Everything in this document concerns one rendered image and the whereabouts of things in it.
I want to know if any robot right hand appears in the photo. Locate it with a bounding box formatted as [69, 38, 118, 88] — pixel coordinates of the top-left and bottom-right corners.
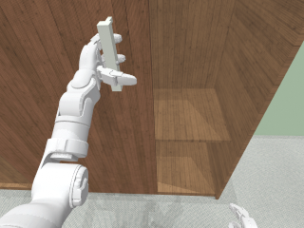
[228, 203, 258, 228]

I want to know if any robot left hand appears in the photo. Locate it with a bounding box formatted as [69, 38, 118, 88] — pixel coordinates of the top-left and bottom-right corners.
[79, 33, 137, 86]

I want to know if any robot left upper arm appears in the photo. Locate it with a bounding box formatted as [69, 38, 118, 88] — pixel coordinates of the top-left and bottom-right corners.
[0, 162, 89, 228]

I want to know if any wardrobe door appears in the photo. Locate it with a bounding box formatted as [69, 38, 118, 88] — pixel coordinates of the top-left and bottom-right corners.
[0, 0, 158, 195]
[0, 154, 32, 184]

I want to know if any handle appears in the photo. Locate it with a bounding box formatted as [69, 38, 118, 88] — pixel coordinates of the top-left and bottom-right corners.
[97, 16, 123, 91]

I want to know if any left robot forearm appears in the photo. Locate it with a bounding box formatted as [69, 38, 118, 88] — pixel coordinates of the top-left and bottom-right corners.
[31, 68, 101, 199]

